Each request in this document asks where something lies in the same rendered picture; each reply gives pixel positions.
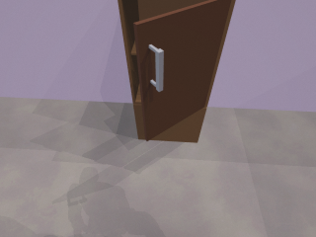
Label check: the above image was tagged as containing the handle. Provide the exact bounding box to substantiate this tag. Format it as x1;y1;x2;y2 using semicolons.
148;44;164;92

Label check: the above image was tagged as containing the cupboard door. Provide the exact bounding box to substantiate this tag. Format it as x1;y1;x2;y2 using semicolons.
133;0;232;141

